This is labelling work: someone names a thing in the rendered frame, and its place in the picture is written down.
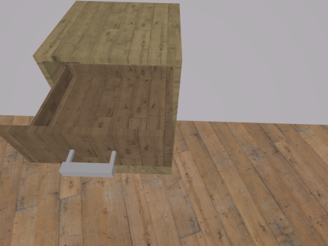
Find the cabinet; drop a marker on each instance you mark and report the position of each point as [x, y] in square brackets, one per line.
[116, 33]

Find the drawer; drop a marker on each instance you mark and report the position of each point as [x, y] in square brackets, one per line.
[95, 109]

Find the handle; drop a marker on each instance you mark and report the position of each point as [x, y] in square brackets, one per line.
[86, 169]

